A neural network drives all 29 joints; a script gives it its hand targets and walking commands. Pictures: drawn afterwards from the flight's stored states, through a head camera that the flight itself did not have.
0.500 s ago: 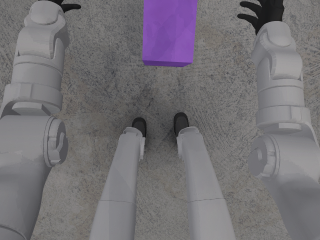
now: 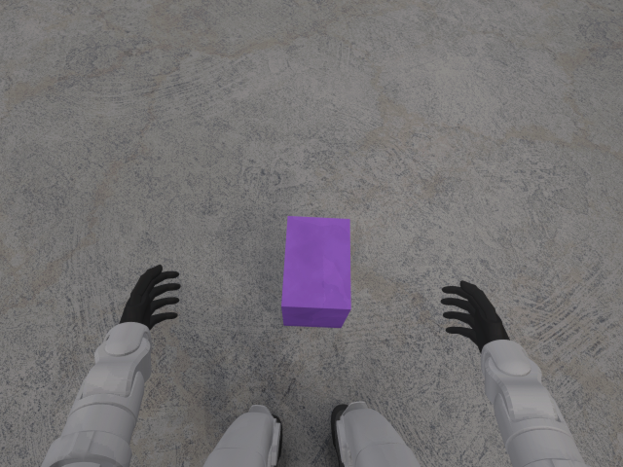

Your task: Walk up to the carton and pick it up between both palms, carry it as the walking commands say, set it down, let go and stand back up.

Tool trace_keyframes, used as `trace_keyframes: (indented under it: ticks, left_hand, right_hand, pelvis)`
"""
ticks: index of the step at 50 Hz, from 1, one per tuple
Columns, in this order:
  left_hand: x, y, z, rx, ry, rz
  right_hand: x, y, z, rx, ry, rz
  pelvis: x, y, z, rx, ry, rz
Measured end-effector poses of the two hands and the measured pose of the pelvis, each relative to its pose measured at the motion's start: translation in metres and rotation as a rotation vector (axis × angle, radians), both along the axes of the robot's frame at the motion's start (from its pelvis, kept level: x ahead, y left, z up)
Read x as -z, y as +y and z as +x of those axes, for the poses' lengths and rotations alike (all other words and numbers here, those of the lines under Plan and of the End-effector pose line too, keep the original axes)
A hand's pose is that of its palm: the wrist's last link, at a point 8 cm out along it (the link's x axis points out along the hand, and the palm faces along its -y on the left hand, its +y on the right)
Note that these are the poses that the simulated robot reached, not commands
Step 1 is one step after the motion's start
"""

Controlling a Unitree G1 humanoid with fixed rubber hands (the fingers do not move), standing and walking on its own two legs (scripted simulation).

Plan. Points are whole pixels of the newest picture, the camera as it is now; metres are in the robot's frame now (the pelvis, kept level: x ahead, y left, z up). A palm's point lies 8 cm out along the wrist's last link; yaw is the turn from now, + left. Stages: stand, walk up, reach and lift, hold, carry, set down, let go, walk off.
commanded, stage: let go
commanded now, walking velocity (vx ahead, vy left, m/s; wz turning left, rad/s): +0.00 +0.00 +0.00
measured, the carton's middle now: (315, 274) +0.55 -0.04 -0.63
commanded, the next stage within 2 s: stand in 0.68 s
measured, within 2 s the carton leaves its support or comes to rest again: neither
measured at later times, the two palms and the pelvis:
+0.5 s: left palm (114, 398) +0.19 +0.23 -0.04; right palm (522, 390) +0.19 -0.26 -0.05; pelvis +0.03 -0.02 +0.02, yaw +0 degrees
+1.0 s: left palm (107, 365) +0.23 +0.25 -0.05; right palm (516, 377) +0.21 -0.26 -0.06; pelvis +0.07 -0.01 +0.02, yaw +0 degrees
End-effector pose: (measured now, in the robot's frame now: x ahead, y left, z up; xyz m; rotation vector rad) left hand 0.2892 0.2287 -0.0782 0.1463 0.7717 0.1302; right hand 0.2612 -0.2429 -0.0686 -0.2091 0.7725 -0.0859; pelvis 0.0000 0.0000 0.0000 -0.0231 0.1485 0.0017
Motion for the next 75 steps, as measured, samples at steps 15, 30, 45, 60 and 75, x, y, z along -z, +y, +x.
trace_keyframes:
  ticks: [15, 30, 45, 60, 75]
  left_hand:
    - [-0.029, 0.008, -0.092, -0.010, 0.029, 0.012]
    - [-0.036, -0.006, -0.088, -0.009, 0.066, 0.010]
    - [-0.026, 0.011, -0.067, -0.021, 0.042, 0.035]
    - [-0.030, 0.018, -0.051, -0.031, 0.013, 0.060]
    - [-0.042, 0.015, -0.069, -0.026, -0.057, 0.070]
  right_hand:
    - [-0.023, -0.005, -0.077, 0.004, 0.007, 0.036]
    - [-0.021, -0.019, -0.062, 0.013, 0.023, 0.071]
    - [-0.014, -0.019, -0.052, 0.046, 0.043, -0.014]
    - [-0.006, -0.022, -0.052, 0.071, 0.076, -0.030]
    - [-0.007, -0.025, -0.076, 0.075, 0.045, -0.020]
  pelvis:
    - [-0.020, -0.007, 0.021, -0.003, -0.262, 0.010]
    - [-0.021, -0.024, 0.040, 0.001, -0.310, 0.019]
    - [-0.022, -0.013, 0.062, -0.003, -0.182, 0.016]
    - [-0.022, -0.011, 0.074, -0.004, -0.163, 0.015]
    - [-0.022, -0.015, 0.051, -0.003, -0.198, 0.018]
